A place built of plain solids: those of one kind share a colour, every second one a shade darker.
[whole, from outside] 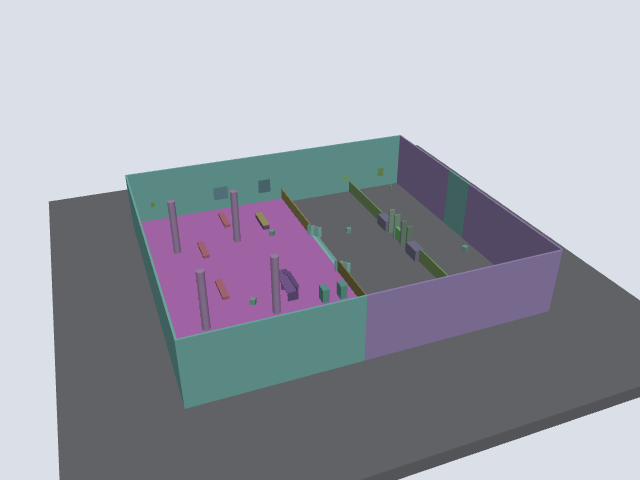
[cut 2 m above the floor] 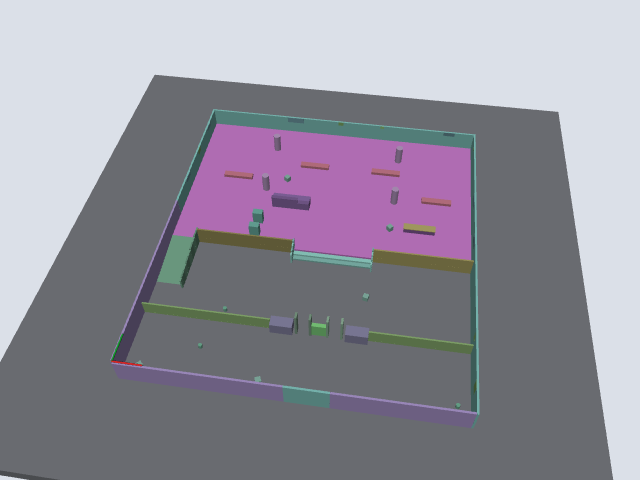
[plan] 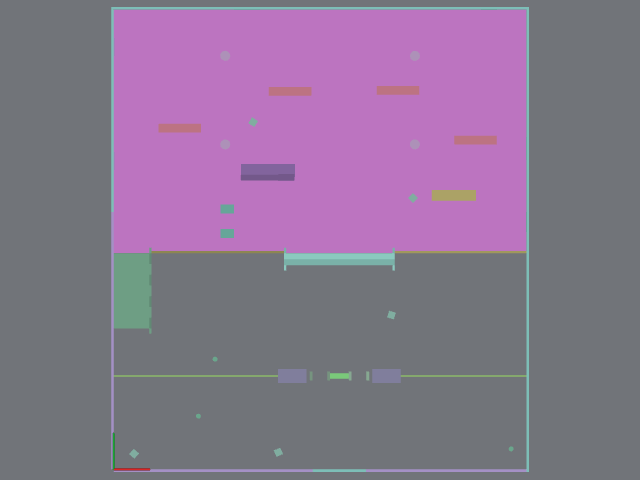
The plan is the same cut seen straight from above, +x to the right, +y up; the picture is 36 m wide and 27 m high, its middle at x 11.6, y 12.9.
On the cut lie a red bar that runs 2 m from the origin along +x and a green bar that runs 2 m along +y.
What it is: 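A court house's entrance hall; 23.2 x 25.9 m, 5.0 m high; a security line with two arches 0.95 m clear; then 3 risers of 0.157 m over a breadth of 6.0 m and a ramp 1 in 9 up to the hall of the court rooms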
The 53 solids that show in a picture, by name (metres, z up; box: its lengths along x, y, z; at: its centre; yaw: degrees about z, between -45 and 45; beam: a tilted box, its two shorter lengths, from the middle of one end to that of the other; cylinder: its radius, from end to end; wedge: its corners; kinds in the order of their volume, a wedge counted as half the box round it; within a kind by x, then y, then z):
{
 "rear_1": {"box": [23.21, 13.7, 0.52], "at": [11.61, 19.01, 0.21]},
 "wall_1": {"box": [0.15, 11.53, 5.1], "at": [-0.07, 20.25, 2.5]},
 "wall_2": {"box": [23.51, 0.15, 5.1], "at": [11.61, 25.93, 2.5]},
 "wall_3": {"box": [3.0, 0.15, 5.1], "at": [12.69, -0.07, 2.5]},
 "wall_4": {"box": [0.15, 26.16, 5.1], "at": [23.29, 12.93, 2.5]},
 "window_wall_1": {"box": [0.15, 14.48, 5.1], "at": [-0.07, 7.24, 2.5]},
 "window_wall_2": {"box": [11.19, 0.15, 5.1], "at": [5.59, -0.07, 2.5]},
 "window_wall_3": {"box": [9.02, 0.15, 5.1], "at": [18.7, -0.07, 2.5]},
 "column_1": {"cylinder": 0.28, "from": [6.27, 18.28, 0.47], "to": [6.27, 18.28, 5.05]},
 "column_2": {"cylinder": 0.28, "from": [6.27, 23.26, 0.47], "to": [6.27, 23.26, 5.05]},
 "column_3": {"cylinder": 0.28, "from": [16.94, 18.28, 0.47], "to": [16.94, 18.28, 5.05]},
 "column_4": {"cylinder": 0.28, "from": [16.94, 23.26, 0.47], "to": [16.94, 23.26, 5.05]},
 "edge_1": {"box": [7.46, 0.12, 0.62], "at": [5.85, 12.22, 0.26]},
 "edge_2": {"box": [7.46, 0.12, 1.52], "at": [5.85, 12.22, 0.71]},
 "edge_3": {"box": [7.41, 0.12, 0.62], "at": [19.5, 12.22, 0.26]},
 "edge_4": {"box": [7.41, 0.12, 1.52], "at": [19.5, 12.22, 0.71]},
 "scanner_1": {"box": [1.6, 0.8, 1.0], "at": [10.04, 5.25, 0.45]},
 "scanner_2": {"box": [1.6, 0.8, 1.0], "at": [15.34, 5.25, 0.45]},
 "sec_1": {"box": [9.24, 0.12, 0.15], "at": [4.62, 5.25, 0.03]},
 "sec_2": {"box": [9.24, 0.12, 1.15], "at": [4.62, 5.25, 0.53]},
 "sec_3": {"box": [7.07, 0.12, 0.15], "at": [19.68, 5.25, 0.03]},
 "sec_4": {"box": [7.07, 0.12, 1.15], "at": [19.68, 5.25, 0.53]},
 "side_1": {"wedge": [[0.0, 7.92, -0.05], [0.0, 7.92, 0.0], [0.0, 12.16, -0.05], [0.0, 12.16, 0.47], [2.0, 7.92, -0.05], [2.0, 7.92, 0.0], [2.0, 12.16, -0.05], [2.0, 12.16, 0.47]]},
 "bench_upholstered_1": {"box": [2.4, 0.5, 0.25], "at": [3.71, 19.19, 0.8]},
 "bench_upholstered_2": {"box": [2.4, 0.5, 0.25], "at": [9.92, 21.26, 0.8]},
 "bench_upholstered_3": {"box": [2.4, 0.5, 0.25], "at": [15.99, 21.32, 0.8]},
 "bench_upholstered_4": {"box": [2.4, 0.5, 0.25], "at": [20.35, 18.52, 0.8]},
 "main_1": {"box": [5.98, 0.34, 0.21], "at": [12.69, 11.65, 0.05]},
 "main_2": {"box": [5.98, 0.34, 0.36], "at": [12.69, 11.99, 0.13]},
 "pinch_1": {"box": [0.77, 0.51, 1.14], "at": [6.38, 13.27, 0.99]},
 "pinch_2": {"box": [0.77, 0.51, 1.14], "at": [6.38, 14.65, 0.99]},
 "arch_1": {"box": [0.16, 0.5, 2.25], "at": [11.1, 5.25, 1.07]},
 "arch_2": {"box": [0.16, 0.5, 2.25], "at": [12.09, 5.25, 1.07]},
 "arch_3": {"box": [0.16, 0.5, 2.25], "at": [13.29, 5.25, 1.07]},
 "arch_4": {"box": [0.16, 0.5, 2.25], "at": [14.29, 5.25, 1.07]},
 "bench_1": {"box": [2.44, 0.54, 0.43], "at": [19.13, 15.41, 0.64]},
 "nurse_station_1": {"box": [0.036, 0.69, 0.76], "at": [7.17, 16.8, 0.8]},
 "nurse_station_2": {"box": [2.12, 0.11, 1.15], "at": [8.21, 16.38, 1.0]},
 "nurse_station_3": {"box": [2.14, 0.32, 0.036], "at": [8.21, 16.41, 1.56]},
 "nurse_station_4": {"box": [3.04, 0.73, 0.07], "at": [8.67, 16.82, 1.19]},
 "nurse_station_5": {"box": [0.9, 0.11, 0.83], "at": [9.72, 16.38, 0.84]},
 "nurse_station_6": {"box": [0.9, 0.38, 0.036], "at": [9.72, 16.42, 1.23]},
 "ottoman_1": {"box": [0.4, 0.4, 0.47], "at": [1.14, 0.88, 0.18], "yaw": -42.3},
 "ottoman_2": {"box": [0.4, 0.4, 0.47], "at": [7.84, 19.53, 0.66], "yaw": -32.9},
 "ottoman_3": {"box": [0.4, 0.4, 0.47], "at": [9.26, 0.96, 0.18], "yaw": 24.0},
 "ottoman_4": {"box": [0.4, 0.4, 0.47], "at": [15.62, 8.68, 0.18], "yaw": -16.7},
 "ottoman_5": {"box": [0.4, 0.4, 0.47], "at": [16.83, 15.26, 0.66], "yaw": -42.8},
 "sec_mid_1": {"box": [1.05, 0.3, 1.15], "at": [12.69, 5.25, 0.53]},
 "hung_picture_1": {"box": [1.46, 0.025, 1.05], "at": [7.48, 25.84, 2.02]},
 "hung_picture_2": {"box": [0.025, 1.12, 1.26], "at": [23.19, 13.91, 2.02]},
 "hung_picture_3": {"box": [0.025, 1.31, 1.2], "at": [23.19, 18.04, 2.02]},
 "bench_top_1": {"box": [2.5, 0.6, 0.07], "at": [19.13, 15.41, 0.89]},
 "hung_poster_1": {"box": [0.01, 0.62, 0.87], "at": [23.2, 1.92, 1.5]}
}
